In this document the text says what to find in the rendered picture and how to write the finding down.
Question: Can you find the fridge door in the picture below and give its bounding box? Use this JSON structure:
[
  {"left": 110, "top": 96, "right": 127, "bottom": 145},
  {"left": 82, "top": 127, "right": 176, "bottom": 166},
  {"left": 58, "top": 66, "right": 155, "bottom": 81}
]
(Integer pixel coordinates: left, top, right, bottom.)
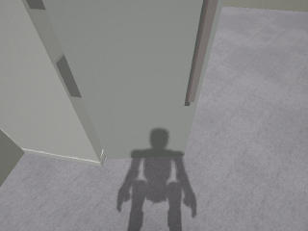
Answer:
[{"left": 42, "top": 0, "right": 224, "bottom": 160}]

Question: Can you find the handle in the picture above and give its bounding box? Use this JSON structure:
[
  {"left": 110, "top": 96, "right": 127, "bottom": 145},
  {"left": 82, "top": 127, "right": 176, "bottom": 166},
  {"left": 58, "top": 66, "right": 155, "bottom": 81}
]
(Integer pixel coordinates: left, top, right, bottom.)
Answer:
[{"left": 187, "top": 0, "right": 218, "bottom": 102}]

